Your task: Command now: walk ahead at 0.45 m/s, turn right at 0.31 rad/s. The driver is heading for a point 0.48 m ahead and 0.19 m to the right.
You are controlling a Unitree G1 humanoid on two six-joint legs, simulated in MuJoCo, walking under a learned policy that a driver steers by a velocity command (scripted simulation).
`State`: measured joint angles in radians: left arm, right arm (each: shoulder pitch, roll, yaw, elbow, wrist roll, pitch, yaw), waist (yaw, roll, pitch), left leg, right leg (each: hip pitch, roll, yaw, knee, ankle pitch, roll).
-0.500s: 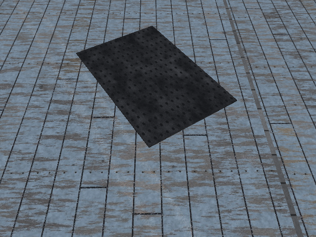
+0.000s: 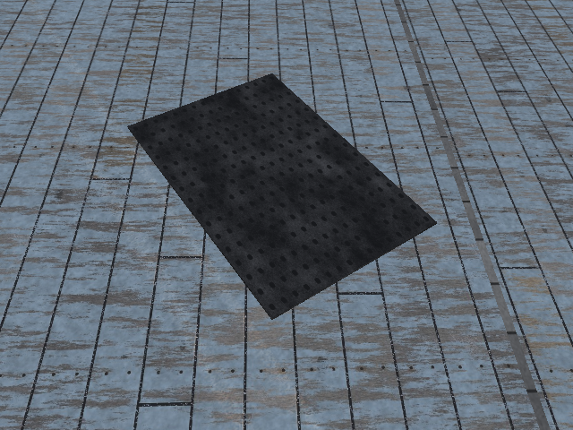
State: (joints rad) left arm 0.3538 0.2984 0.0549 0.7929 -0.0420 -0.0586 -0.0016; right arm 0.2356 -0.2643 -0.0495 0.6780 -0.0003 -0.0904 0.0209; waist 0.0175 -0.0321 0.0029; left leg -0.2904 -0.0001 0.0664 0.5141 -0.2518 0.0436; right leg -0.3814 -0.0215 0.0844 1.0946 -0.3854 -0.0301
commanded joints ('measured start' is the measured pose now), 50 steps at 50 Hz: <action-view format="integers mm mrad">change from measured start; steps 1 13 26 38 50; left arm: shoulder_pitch -68 -351 -125 -83 -77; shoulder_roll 90 -3 109 123 71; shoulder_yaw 30 -6 48 31 9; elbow -89 -200 -198 -96 -66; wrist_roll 6 18 25 33 33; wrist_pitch -13 -1 -14 19 113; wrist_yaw -3 -56 -33 18 26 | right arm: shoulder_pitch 64 134 1 -149 -149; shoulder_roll -103 -156 -163 -96 -108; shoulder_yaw -32 -53 -27 -3 -3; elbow -18 83 -40 -55 -31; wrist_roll -11 2 7 -5 -15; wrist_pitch -18 -8 -54 -10 50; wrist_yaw -7 -37 -30 -11 -4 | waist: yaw -44 -102 -3 44 13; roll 149 60 73 -50 152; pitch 38 132 -72 -74 -86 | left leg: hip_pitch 246 300 -416 -169 53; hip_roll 261 253 103 30 245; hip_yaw -303 84 -177 -96 -383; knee -350 -385 719 86 -219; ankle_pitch -31 389 -97 375 149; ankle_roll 112 96 -38 -92 148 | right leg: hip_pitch -353 -353 379 207 -18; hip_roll -89 -59 -176 -81 -16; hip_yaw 60 -91 381 81 13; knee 75 -407 -825 -743 -214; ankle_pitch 150 459 289 726 -203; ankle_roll -10 4 -292 -164 107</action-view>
